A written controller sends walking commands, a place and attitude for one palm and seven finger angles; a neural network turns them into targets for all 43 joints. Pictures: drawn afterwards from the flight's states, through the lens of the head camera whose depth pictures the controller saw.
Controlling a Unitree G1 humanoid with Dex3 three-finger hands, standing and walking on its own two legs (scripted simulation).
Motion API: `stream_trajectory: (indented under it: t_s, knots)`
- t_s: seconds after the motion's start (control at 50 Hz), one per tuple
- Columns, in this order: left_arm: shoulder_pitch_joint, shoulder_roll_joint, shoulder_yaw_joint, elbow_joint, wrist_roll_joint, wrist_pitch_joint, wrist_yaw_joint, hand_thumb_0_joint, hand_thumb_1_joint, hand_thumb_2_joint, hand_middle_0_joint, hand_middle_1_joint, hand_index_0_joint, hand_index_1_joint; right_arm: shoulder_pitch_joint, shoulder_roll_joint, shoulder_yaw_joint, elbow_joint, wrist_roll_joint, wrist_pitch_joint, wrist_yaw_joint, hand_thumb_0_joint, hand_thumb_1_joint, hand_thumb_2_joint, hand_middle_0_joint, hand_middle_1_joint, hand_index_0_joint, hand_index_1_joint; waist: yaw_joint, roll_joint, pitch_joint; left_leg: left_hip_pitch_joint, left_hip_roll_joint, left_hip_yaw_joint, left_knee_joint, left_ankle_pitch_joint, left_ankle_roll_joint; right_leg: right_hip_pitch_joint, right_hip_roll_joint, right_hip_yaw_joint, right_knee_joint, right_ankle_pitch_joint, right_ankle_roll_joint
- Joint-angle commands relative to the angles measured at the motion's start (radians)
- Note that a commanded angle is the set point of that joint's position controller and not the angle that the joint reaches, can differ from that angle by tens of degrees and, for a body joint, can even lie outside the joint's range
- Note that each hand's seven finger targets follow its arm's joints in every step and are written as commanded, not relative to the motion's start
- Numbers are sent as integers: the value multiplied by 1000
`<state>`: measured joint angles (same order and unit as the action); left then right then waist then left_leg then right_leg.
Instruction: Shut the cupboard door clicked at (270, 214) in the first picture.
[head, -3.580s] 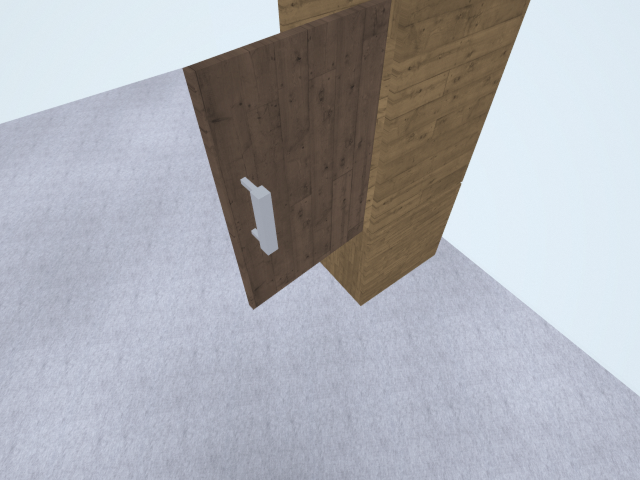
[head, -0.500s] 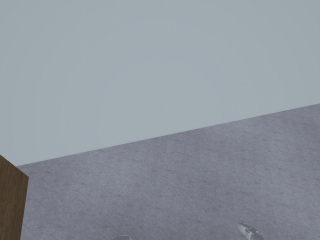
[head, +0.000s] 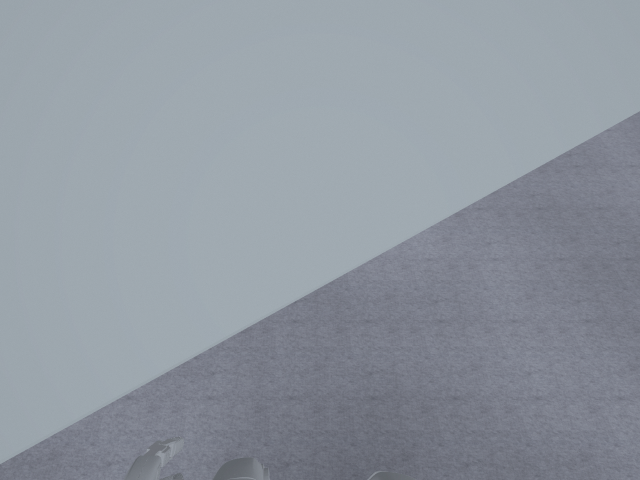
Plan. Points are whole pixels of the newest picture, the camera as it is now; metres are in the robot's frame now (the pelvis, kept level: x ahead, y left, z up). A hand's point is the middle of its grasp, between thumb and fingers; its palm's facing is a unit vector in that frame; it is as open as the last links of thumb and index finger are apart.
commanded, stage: turn to face it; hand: left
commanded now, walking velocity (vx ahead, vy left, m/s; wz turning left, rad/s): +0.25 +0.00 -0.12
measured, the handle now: out of the picture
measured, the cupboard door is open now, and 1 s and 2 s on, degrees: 95 95 95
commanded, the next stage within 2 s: none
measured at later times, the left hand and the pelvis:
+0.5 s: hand (185, 415) +0.22 +0.22 -0.16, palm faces +0.17 -0.97 -0.19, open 7.4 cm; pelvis +0.17 +0.02 +0.01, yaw +8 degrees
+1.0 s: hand (205, 442) +0.19 +0.18 -0.18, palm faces +0.46 -0.86 -0.24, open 7.4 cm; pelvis +0.23 -0.03 -0.01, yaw +28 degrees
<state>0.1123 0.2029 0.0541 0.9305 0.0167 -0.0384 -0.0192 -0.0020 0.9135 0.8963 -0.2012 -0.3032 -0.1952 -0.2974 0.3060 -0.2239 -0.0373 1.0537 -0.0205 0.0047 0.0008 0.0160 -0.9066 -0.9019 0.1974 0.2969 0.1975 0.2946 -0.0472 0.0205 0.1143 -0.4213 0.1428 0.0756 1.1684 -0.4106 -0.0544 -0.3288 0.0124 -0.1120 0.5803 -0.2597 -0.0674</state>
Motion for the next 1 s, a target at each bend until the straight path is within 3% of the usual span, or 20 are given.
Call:
stream_trajectory:
  t_s: [0.0, 0.14, 0.2, 0.22, 0.24, 0.26, 0.28, 0.5, 0.58, 0.6, 0.62, 0.64, 0.68, 0.72, 0.82, 0.88, 0.9, 0.92, 0.94, 0.98]
  knots:
    - [102, 148, 34, 1, 5, -25, 21, 0, 900, 900, -200, -300, -200, -300, 24, -30, -15, -84, -4, -26, 1, 0, -900, -900, 200, 300, 200, 300, 14, -120, -138, -53, 17, -22, -164, 85, -10, 104, -263, 240, -334, 290, -131]
    - [177, 130, 27, 72, -2, -37, 21, 0, 900, 900, -200, -300, -200, -300, -93, 1, -4, -104, 4, -43, 10, 0, -900, -900, 200, 300, 200, 300, 50, -133, -134, -25, -61, 23, -506, 211, 4, 277, -225, 158, -270, 531, -95]
    - [177, 112, 15, 95, -5, -30, 34, 0, 900, 900, -200, -300, -200, -300, -32, -24, -5, -67, 1, -51, 2, 0, -900, -900, 200, 300, 200, 300, 14, -107, -145, 134, -94, 17, -671, 371, 31, 282, -201, 74, -127, 627, -26]
    - [187, 98, 10, 88, -8, -25, 38, 0, 900, 900, -200, -300, -200, -300, 44, -69, -11, -42, -6, -56, -2, 0, -900, -900, 200, 300, 200, 300, -12, -7, -177, 272, -58, -40, -690, 593, 61, 211, -169, 34, 8, 541, 17]
    - [225, 69, 4, 75, -14, -18, 43, 0, 900, 900, -200, -300, -200, -300, 116, -148, -24, -34, -16, -57, -11, 0, -900, -900, 200, 300, 200, 300, -24, 166, -242, 439, 119, -264, -670, 874, 161, 27, -80, -13, 197, 208, 70]
    - [231, 55, -9, 61, -23, -13, 44, 0, 900, 900, -200, -300, -200, -300, 155, -186, -30, -29, -11, -47, -21, 0, -900, -900, 200, 300, 200, 300, -29, 282, -284, 484, 272, -454, -737, 1079, 286, -64, -10, 16, 413, -373, 93]
    - [181, 75, -8, 38, -12, 0, 50, 0, 900, 900, -200, -300, -200, -300, 114, -183, -28, -37, -13, -32, -27, 0, -900, -900, 200, 300, 200, 300, -17, 182, -210, 378, 266, -449, -773, 943, 309, -79, -26, 96, 479, -423, 87]
    - [61, 73, 24, -37, -1, 60, 32, 0, 900, 900, -200, -300, -200, -300, -70, -185, -58, -136, -11, 7, -28, 0, -900, -900, 200, 300, 200, 300, 33, 139, -185, 157, 77, -376, -845, 361, 206, -44, -29, 85, 263, -187, 125]
    - [140, 100, 35, -34, -6, 49, 37, 0, 900, 900, -200, -300, -200, -300, -130, -187, -72, -169, 0, 24, -21, 0, -900, -900, 200, 300, 200, 300, 83, 99, -185, 9, 4, -378, -752, 279, 153, 207, -10, 69, -88, -2, 119]
    - [177, 164, 48, -33, 3, 38, 44, 0, 900, 900, -200, -300, -200, -300, -143, -148, -68, -184, 10, 25, -16, 0, -900, -900, 200, 300, 200, 300, 103, -40, -191, -123, -69, -310, -649, 152, 96, 339, -133, 193, -238, -32, 92]
    - [190, 266, 68, -40, 16, 34, 50, 0, 900, 900, -200, -300, -200, -300, -151, -80, -61, -210, 13, 25, -11, 0, -900, -900, 200, 300, 200, 300, 119, -325, -169, -245, -210, -98, -388, -110, 11, 347, -421, 479, -355, -30, -12]
    - [167, 271, 60, -54, 9, 36, 52, 0, 900, 900, -200, -300, -200, -300, -176, -121, -70, -216, 4, 27, -5, 0, -900, -900, 200, 300, 200, 300, 116, -292, -138, -206, -156, -105, -135, -219, 16, 190, -527, 507, -362, 51, -92]
    - [41, 204, 41, -87, 10, 37, 50, 0, 900, 900, -200, -300, -200, -300, -114, -87, -68, -186, 2, 45, 10, 0, -900, -900, 200, 300, 200, 300, 34, -208, -119, -153, -124, -93, 18, -87, 9, 93, -394, 306, -310, 77, -78]
    - [18, 165, 32, -96, 8, 37, 54, 0, 900, 900, -200, -300, -200, -300, -123, -84, -58, -181, 3, 48, 16, 0, -900, -900, 200, 300, 200, 300, 25, -276, -99, -143, -84, -50, -37, -68, -11, 127, -342, 145, -245, 334, -53]
    - [160, 219, 45, -53, 12, 28, 52, 0, 900, 900, -200, -300, -200, -300, -211, -49, -31, -214, 11, 30, 26, 0, -900, -900, 200, 300, 200, 300, 92, -224, -136, -66, -129, 48, -419, -41, -7, 319, -347, 66, -99, 725, -36]
    - [128, 239, 50, -64, 1, 29, 45, 0, 900, 900, -200, -300, -200, -300, -123, -91, -37, -204, 7, 25, 22, 0, -900, -900, 200, 300, 200, 300, 36, -196, -194, 132, -157, 69, -638, 154, 16, 260, -324, -2, 42, 695, 25]
    - [113, 222, 45, -74, -5, 31, 42, 0, 900, 900, -200, -300, -200, -300, -56, -137, -51, -188, 2, 19, 21, 0, -900, -900, 200, 300, 200, 300, -5, -97, -245, 309, -102, 15, -731, 342, 37, 150, -312, -30, 180, 561, 67]
    - [99, 157, 33, -110, -14, 38, 36, 0, 900, 900, -200, -300, -200, -300, 18, -253, -81, -181, -9, 11, 14, 0, -900, -900, 200, 300, 200, 300, -45, 190, -287, 489, 160, -341, -745, 701, 164, -133, -171, -66, 399, -40, 142]
    - [35, 129, 18, -147, -10, 48, 41, 0, 900, 900, -200, -300, -200, -300, 75, -314, -93, -166, -1, 18, 3, 0, -900, -900, 200, 300, 200, 300, -68, 262, -285, 490, 305, -518, -755, 1014, 298, -259, -110, 34, 561, -424, 158]
    - [8, 142, 27, -163, -1, 62, 43, 0, 900, 900, -200, -300, -200, -300, -11, -294, -86, -192, -8, 18, -6, 0, -900, -900, 200, 300, 200, 300, -30, 101, -207, 310, 259, -430, -793, 569, 295, -250, -134, 106, 595, -336, 142]
